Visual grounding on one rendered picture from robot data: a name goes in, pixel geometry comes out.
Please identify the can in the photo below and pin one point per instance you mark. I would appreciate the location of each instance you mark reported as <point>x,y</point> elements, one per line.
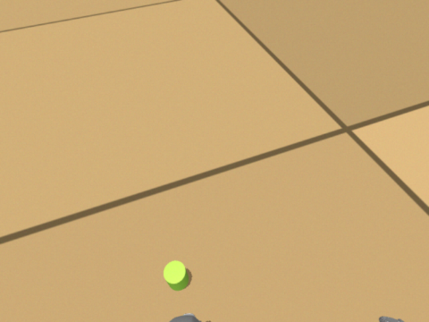
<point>176,275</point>

